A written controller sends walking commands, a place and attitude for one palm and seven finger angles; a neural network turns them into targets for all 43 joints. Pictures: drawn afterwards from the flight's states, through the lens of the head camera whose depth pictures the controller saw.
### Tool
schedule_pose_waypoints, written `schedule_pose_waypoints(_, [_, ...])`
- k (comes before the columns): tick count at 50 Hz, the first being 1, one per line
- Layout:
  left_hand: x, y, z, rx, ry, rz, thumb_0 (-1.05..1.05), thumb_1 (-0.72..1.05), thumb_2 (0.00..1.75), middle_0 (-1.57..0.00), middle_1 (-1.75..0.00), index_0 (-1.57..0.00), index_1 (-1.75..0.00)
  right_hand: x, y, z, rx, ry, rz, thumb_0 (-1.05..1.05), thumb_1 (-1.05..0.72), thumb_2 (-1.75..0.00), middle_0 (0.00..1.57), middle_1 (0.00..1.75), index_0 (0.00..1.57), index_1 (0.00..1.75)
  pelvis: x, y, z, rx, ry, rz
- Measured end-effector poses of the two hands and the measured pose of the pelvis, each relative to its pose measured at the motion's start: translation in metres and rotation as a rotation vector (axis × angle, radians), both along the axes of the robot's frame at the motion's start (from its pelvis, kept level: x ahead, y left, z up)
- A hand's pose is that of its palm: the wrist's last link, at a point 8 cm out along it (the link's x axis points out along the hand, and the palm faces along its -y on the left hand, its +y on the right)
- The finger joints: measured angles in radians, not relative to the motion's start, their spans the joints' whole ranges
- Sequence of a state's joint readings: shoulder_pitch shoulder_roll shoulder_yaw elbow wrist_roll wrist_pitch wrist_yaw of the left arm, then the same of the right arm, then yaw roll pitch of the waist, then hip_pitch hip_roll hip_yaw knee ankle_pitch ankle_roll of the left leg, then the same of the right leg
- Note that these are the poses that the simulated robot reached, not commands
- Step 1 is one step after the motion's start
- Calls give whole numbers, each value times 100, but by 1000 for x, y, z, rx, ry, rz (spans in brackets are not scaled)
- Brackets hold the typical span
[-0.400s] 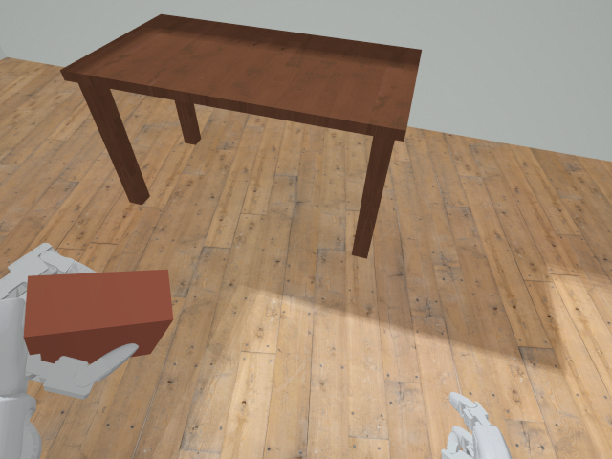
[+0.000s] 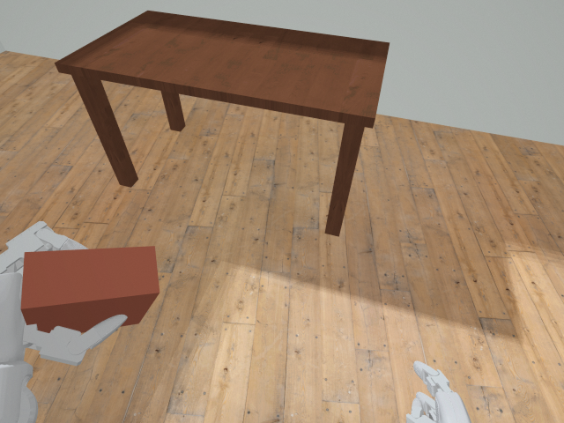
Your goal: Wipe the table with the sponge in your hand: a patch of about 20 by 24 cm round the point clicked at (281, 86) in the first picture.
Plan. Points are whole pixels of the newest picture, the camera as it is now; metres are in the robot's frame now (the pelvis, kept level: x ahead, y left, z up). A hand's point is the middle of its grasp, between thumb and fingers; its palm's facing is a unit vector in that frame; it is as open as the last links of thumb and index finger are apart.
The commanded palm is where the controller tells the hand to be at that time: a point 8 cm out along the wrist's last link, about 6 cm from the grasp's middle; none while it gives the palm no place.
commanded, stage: walk to a spot facing it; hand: left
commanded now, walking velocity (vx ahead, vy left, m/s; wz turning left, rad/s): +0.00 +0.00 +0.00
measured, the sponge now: (110, 292) +0.22 +0.21 +0.14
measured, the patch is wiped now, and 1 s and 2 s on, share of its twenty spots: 0.00 0.00 0.00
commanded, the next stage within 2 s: none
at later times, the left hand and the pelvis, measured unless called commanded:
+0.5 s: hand (33, 321) +0.18 +0.27 +0.15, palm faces +0.46 -0.77 -0.43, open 9.6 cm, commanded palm +0.12 +0.30 +0.18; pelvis -0.01 +0.00 -0.01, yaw +7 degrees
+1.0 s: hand out of the picture +0.10 +0.32 +0.16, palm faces +0.77 -0.52 -0.38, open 9.6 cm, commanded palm +0.03 +0.33 +0.18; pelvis +0.01 +0.00 -0.03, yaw +27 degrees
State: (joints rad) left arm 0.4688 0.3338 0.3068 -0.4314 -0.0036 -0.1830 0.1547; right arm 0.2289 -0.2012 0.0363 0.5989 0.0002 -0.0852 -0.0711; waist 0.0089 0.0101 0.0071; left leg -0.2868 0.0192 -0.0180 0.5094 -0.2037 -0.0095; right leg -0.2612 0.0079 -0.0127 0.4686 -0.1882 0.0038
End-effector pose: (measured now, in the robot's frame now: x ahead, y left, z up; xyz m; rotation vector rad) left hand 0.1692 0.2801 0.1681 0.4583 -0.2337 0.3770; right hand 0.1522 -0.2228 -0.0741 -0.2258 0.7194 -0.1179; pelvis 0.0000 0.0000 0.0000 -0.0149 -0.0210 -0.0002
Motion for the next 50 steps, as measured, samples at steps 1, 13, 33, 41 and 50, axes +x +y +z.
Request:
schedule_pose_waypoints(1, [0, 0, 0, 1, 0, 0, 0, -43, 97, -81, -132, -81, -132, 0, 0, 0, 1, 1, 0, 1, -91, -89, 20, 30, 20, 30, 0, 0, 0, 0, 0, 0])
schedule_pose_waypoints(13, [-3, -2, 0, 7, 0, -2, 0, -43, 97, -81, -132, -81, -132, 2, -5, -4, -2, 8, 4, 1, -91, -89, 20, 30, 20, 30, 0, -2, -4, -6, 6, 34])
schedule_pose_waypoints(33, [-70, 0, 12, 66, 18, 150, 0, -43, 97, -81, -133, -81, -132, 20, 23, -24, 49, 85, 204, 1, -90, -89, 20, 30, 20, 30, -10, -21, -7, -7, 45, 226])
schedule_pose_waypoints(41, [-109, 19, 9, 48, 43, 356, 0, -43, 97, -81, -133, -81, -132, 59, 27, -16, -41, 114, 333, 1, -91, -89, 20, 30, 20, 30, 6, -18, 2, 50, 31, 381])
schedule_pose_waypoints(50, [-126, 50, 6, 81, -107, 466, 0, -43, 97, -81, -133, -80, -132, 125, 85, -11, -45, -60, 436, 1, -91, -90, 20, 30, 20, 30, 11, 4, -25, 65, 0, 466])
